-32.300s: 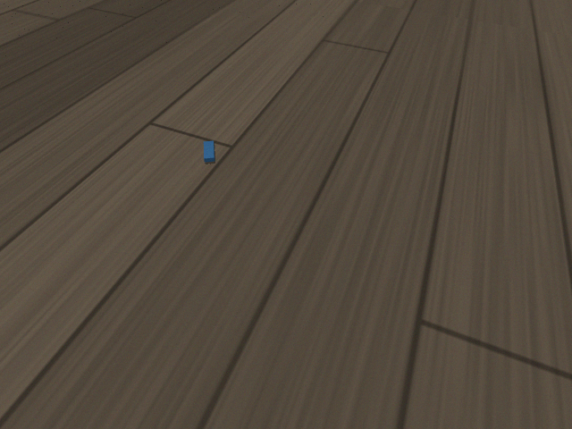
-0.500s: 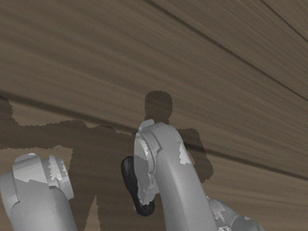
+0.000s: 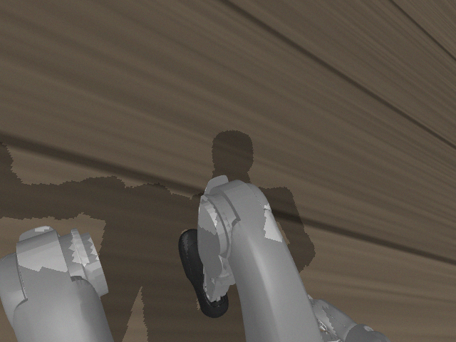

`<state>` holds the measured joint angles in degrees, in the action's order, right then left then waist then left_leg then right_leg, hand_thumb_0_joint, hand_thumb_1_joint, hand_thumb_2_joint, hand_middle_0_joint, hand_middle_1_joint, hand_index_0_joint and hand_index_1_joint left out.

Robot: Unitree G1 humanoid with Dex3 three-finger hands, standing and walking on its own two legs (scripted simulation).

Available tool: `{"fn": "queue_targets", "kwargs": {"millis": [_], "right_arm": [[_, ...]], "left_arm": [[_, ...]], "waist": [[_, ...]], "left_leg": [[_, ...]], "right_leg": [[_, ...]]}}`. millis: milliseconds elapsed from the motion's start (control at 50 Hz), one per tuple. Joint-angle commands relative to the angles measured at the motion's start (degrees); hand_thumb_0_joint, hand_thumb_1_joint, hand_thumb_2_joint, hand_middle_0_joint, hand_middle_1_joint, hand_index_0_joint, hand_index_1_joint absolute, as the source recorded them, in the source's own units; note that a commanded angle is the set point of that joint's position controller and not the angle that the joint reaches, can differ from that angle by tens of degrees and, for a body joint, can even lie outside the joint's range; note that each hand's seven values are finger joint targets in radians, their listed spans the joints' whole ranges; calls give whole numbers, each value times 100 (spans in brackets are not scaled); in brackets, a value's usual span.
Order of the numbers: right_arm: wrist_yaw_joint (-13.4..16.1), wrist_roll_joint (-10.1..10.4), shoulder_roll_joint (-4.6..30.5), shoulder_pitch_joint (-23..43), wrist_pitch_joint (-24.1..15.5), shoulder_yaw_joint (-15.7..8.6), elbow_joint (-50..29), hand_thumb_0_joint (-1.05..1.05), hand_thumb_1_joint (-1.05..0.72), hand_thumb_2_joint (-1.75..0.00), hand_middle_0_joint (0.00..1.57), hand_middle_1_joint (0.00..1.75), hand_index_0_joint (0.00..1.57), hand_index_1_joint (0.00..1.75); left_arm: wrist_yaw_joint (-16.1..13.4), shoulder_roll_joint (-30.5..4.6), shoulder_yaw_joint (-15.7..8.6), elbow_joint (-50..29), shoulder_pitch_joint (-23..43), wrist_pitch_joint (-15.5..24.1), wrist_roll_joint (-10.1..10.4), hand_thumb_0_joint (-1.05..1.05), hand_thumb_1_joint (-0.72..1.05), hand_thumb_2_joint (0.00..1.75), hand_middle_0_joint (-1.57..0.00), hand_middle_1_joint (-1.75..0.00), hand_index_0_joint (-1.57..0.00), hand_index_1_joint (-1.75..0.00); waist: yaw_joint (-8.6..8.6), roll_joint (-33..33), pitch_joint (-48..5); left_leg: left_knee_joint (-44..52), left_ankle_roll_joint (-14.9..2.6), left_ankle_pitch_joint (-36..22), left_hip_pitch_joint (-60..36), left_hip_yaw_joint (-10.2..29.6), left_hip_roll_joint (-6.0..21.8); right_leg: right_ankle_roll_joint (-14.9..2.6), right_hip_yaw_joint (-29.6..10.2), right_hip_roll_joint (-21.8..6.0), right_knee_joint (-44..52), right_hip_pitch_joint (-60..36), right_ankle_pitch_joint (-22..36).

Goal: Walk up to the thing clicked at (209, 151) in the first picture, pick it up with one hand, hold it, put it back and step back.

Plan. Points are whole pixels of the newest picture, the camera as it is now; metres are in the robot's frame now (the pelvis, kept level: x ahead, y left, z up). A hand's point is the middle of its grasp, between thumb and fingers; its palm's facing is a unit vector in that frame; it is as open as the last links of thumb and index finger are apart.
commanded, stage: withdraw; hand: left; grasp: from above
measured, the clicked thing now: out of the picture +0.41 +0.33 -0.28
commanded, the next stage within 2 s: home in 0.90 s
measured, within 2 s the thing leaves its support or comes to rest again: neither
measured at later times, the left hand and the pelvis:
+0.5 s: hand out of the picture +0.41 +0.35 -0.10, palm faces -0.41 -0.08 -0.91, open 13.7 cm; pelvis +0.00 +0.00 +0.05, yaw +5 degrees
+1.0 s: hand out of the picture +0.40 +0.34 -0.15, palm faces -0.38 -0.09 -0.92, open 13.3 cm; pelvis -0.01 -0.01 +0.02, yaw +6 degrees
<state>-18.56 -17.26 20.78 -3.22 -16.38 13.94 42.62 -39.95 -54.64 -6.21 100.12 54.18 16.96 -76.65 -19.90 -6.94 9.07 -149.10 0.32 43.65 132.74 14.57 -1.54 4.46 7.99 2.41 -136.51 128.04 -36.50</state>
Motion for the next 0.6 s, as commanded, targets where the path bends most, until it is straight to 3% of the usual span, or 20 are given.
{"fn": "queue_targets", "kwargs": {"millis": [0, 20, 60, 100, 140, 160, 200, 220, 260, 280, 300, 360, 440, 520, 540, 580], "right_arm": [[49, 66, 1981, -895, 13, -588, -13, 0, -90, -90, 20, 30, 20, 30], [30, 74, 1975, -919, -4, -609, 13, 0, -90, -90, 20, 30, 20, 30], [11, 71, 1937, -943, -26, -658, 19, 0, -90, -90, 20, 30, 20, 30], [-38, 106, 1889, -993, -47, -742, 66, 0, -90, -90, 20, 30, 20, 30], [-117, 212, 1859, -1067, -95, -866, 97, 0, -90, -90, 20, 30, 20, 30], [-136, 262, 1829, -1116, -74, -957, 61, 0, -90, -90, 20, 30, 20, 30], [-189, 409, 1699, -1077, -14, -1119, 106, 0, -90, -90, 20, 30, 20, 30], [-207, 508, 1644, -1081, 30, -1218, 155, 0, -90, -90, 20, 30, 20, 30], [-187, 718, 1568, -1228, 187, -1375, 171, 0, -90, -90, 20, 30, 20, 30], [-163, 824, 1508, -1222, 285, -1455, 134, 0, -90, -90, 20, 30, 20, 30], [-141, 925, 1449, -1263, 375, -1524, 185, 0, -90, -90, 20, 30, 20, 30], [-34, 1089, 1408, -1547, 717, -1701, 114, 0, -90, -90, 20, 30, 20, 30], [198, 1185, 1230, -1587, 1027, -1730, -73, 0, -90, -90, 20, 30, 20, 30], [492, 1181, 1078, -1500, 1183, -1592, -268, 0, -90, -90, 20, 30, 20, 30], [569, 1171, 1033, -1487, 1199, -1550, -311, 0, -90, -90, 20, 30, 20, 30], [691, 1160, 999, -1416, 1223, -1460, -359, 0, -90, -90, 20, 30, 20, 30]], "left_arm": [[-352, -1316, -148, -465, 1247, 25, 80, 0, -48, 96, -8, -101, -10, -99], [-349, -1222, -63, -555, 1335, -11, 49, 0, -49, 97, -7, -102, -10, -100], [-460, -1355, -237, -782, 1461, -99, 47, 0, -49, 97, -7, -101, -9, -99], [-532, -1264, -334, -1007, 1531, -230, 133, 0, -49, 97, -8, -101, -9, -99], [-445, -1320, -411, -1464, 1626, -406, 174, 0, -50, 98, -7, -101, -8, -99], [-391, -1391, -618, -2056, 1614, -463, 272, 0, -51, 99, -7, -101, -8, -100], [-172, -881, -436, -2162, 1097, -670, 459, 0, -52, 99, -6, -101, -7, -101], [-11, -637, -318, -2113, 951, -773, 545, 0, -53, 101, -7, -101, -7, -101], [335, -440, -198, -2903, 1130, -927, 743, 0, -52, 101, -7, -103, -7, -103], [521, -172, -52, -3104, 1025, -1031, 826, 0, -52, 102, -7, -104, -7, -104], [745, 179, 170, -3001, 843, -1122, 910, 0, -51, 101, -8, -104, -8, -104], [1380, 486, 384, -3256, 964, -1260, 1017, 0, -48, 100, -10, -102, -10, -102], [2041, 751, 595, -3260, 1095, -1166, 1121, 0, -44, 97, -15, -98, -15, -99], [2434, 442, 455, -2775, 948, -818, 1034, 0, -41, 95, -18, -97, -17, -97], [2465, 410, 442, -2733, 978, -700, 1026, 0, -42, 96, -18, -97, -17, -97], [2439, 118, 286, -2672, 939, -464, 935, 0, -41, 95, -17, -97, -17, -97]], "waist": [[-243, 2798, -3495], [-247, 2915, -3475], [-187, 3025, -3743], [-138, 3292, -4005], [-12, 3622, -4285], [196, 3975, -4847], [399, 4165, -4987], [402, 3968, -4779], [567, 3876, -5224], [645, 3834, -5402], [676, 3668, -5265], [546, 3010, -5168], [457, 2152, -4824], [502, 1362, -4225], [494, 1187, -4171], [638, 1216, -4153]], "left_leg": [[1860, -16, -1351, -2677, -510, 185], [1877, -5, -1309, -2731, -524, 184], [1845, 3, -1371, -2883, -573, 193], [1951, 30, -1451, -3038, -584, 190], [1940, 71, -1644, -3291, -599, 191], [2061, 100, -1865, -3585, -642, 158], [2231, 137, -1977, -3692, -746, 133], [2243, 102, -1796, -3417, -799, 129], [2420, 36, -1840, -3353, -902, 88], [2546, 28, -1876, -3407, -937, 67], [2620, 17, -1871, -3345, -983, 59], [2859, -61, -1726, -3244, -926, 28], [3017, -160, -1372, -2953, -915, -47], [2990, -269, -984, -2277, -1134, -153], [2931, -300, -893, -2114, -1215, -172], [2937, -290, -802, -2043, -1320, -202]], "right_leg": [[-507, 801, 141, 912, -1740, 1219], [-507, 777, 125, 891, -1674, 1191], [-514, 737, 141, 929, -1838, 1306], [-534, 724, 136, 948, -1837, 1357], [-546, 693, 91, 813, -1652, 1521], [-576, 670, 72, 815, -1758, 1628], [-637, 602, 70, 828, -1586, 1646], [-644, 568, 67, 902, -1444, 1532], [-678, 428, 66, 1135, -1593, 1554], [-702, 360, 58, 1209, -1630, 1567], [-704, 312, 49, 1272, -1569, 1543], [-698, 210, 10, 1530, -1693, 1470], [-692, 85, -30, 1871, -1891, 1214], [-653, -60, -73, 2216, -2246, 728], [-633, -91, -75, 2302, -2329, 605], [-635, -156, -95, 2361, -2451, 395]]}}
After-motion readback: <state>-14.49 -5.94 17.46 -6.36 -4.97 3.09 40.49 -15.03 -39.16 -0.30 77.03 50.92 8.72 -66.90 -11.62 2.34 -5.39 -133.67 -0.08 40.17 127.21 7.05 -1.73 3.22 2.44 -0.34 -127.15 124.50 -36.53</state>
